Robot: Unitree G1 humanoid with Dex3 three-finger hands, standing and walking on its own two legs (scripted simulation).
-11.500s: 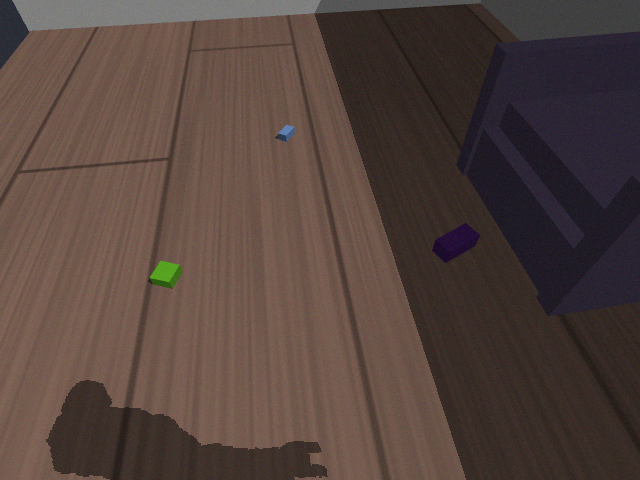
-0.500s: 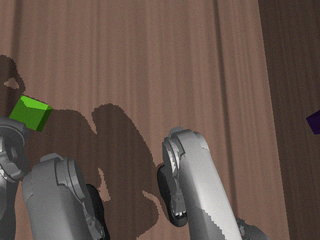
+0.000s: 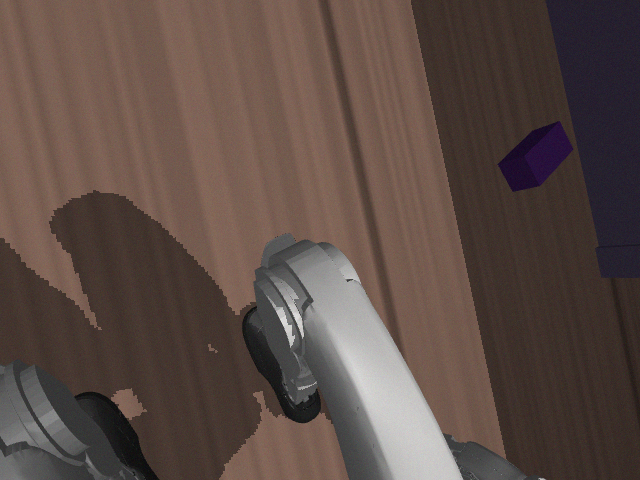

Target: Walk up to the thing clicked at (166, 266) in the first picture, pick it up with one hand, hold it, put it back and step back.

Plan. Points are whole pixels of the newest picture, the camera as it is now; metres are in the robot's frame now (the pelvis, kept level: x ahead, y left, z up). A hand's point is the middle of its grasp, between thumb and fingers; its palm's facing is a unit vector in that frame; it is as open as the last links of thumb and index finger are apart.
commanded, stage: approach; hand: left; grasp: from above
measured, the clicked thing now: out of the picture +0.44 +0.33 -0.29
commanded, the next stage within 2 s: rest palm in 0.16 s
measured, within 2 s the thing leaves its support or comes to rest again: neither
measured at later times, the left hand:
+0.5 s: hand out of the picture +0.40 +0.35 -0.20, palm faces -0.16 -0.43 -0.89, open 14.0 cm
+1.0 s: hand out of the picture +0.42 +0.32 -0.26, palm faces -0.08 -0.45 -0.89, open 13.8 cm
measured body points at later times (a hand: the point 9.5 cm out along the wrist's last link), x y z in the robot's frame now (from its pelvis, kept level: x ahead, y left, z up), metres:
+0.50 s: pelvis -0.01 +0.00 +0.00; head +0.25 +0.10 +0.36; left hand +0.41 +0.37 -0.15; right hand +0.04 -0.25 -0.08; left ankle +0.07 +0.14 -0.28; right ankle +0.11 -0.11 -0.28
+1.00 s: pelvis +0.00 +0.00 +0.00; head +0.30 +0.10 +0.32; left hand +0.43 +0.33 -0.21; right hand +0.00 -0.24 -0.05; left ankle +0.07 +0.14 -0.28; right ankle +0.11 -0.11 -0.28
